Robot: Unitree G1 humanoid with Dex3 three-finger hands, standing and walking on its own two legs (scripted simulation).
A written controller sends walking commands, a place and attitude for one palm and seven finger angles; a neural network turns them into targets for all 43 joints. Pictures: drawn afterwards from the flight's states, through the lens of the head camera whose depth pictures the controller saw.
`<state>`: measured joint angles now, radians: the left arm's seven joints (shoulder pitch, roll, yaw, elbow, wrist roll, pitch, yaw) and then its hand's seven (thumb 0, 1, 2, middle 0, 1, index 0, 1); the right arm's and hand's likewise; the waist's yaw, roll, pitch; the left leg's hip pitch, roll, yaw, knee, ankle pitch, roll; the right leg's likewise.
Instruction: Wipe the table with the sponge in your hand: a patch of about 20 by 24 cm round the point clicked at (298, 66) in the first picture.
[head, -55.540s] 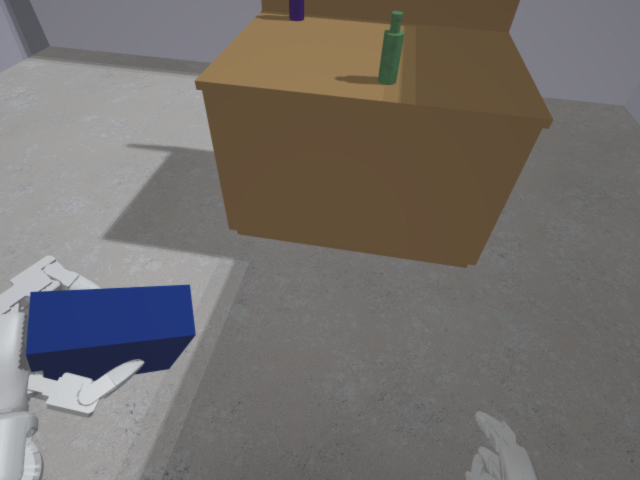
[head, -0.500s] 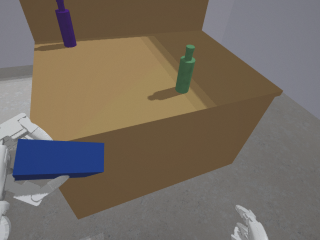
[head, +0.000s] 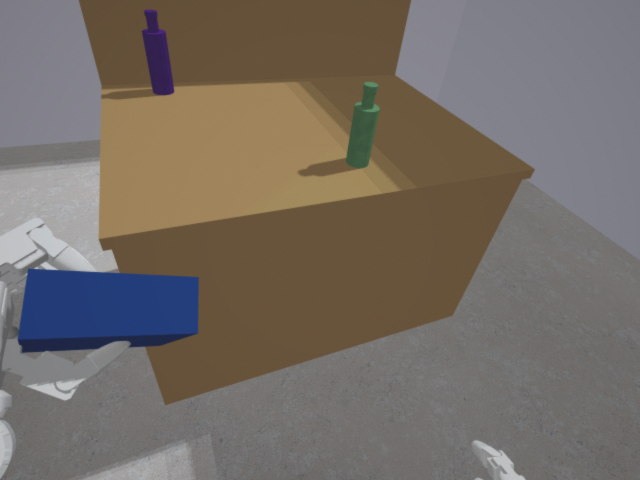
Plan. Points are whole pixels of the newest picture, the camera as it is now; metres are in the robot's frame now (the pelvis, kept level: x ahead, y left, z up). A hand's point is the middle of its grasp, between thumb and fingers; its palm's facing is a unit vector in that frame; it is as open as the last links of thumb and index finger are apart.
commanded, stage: stop stepping back and stand still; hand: left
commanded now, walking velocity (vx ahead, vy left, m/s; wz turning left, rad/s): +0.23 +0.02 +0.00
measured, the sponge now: (132, 315) +0.22 +0.20 +0.17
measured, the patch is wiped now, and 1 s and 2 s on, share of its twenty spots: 1.00 1.00 1.00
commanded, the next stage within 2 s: stand and wait in 0.54 s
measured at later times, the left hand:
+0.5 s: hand (85, 365) +0.15 +0.20 +0.21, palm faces +0.34 -0.88 -0.33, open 9.4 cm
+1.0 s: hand (66, 329) +0.18 +0.23 +0.21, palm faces +0.43 -0.83 -0.35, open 9.4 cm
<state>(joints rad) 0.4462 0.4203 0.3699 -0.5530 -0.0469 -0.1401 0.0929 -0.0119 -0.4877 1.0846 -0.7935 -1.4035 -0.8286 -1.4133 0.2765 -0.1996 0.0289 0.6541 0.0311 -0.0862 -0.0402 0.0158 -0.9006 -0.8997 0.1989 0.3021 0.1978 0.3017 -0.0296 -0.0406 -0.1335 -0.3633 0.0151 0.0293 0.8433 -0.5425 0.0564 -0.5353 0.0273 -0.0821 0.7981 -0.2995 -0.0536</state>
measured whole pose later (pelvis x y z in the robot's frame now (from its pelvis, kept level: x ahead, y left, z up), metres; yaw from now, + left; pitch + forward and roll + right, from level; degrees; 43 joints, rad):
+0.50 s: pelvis -0.06 -0.03 +0.02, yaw -2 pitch +1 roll -1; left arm 0.49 0.38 0.35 -0.56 -0.06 -0.13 0.11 -0.01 -0.49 1.08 -0.79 -1.40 -0.83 -1.41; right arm 0.27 -0.23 0.01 0.66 0.03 -0.07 -0.06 0.02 -0.90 -0.90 0.20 0.30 0.20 0.30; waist -0.02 -0.04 -0.09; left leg -0.41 0.06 0.04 0.82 -0.39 0.06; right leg -0.40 -0.03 -0.10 0.67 -0.29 -0.04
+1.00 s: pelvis -0.03 -0.02 +0.03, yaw +0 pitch -1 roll -1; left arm 0.44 0.36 0.33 -0.46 -0.05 -0.11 0.16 -0.01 -0.49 1.08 -0.79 -1.41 -0.83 -1.42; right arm 0.21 -0.18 0.04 0.62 0.01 -0.11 -0.06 0.01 -0.90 -0.90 0.20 0.30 0.20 0.30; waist 0.01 0.01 -0.04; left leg -0.27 0.03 0.00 0.58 -0.30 -0.01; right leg -0.26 0.00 -0.08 0.55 -0.27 -0.02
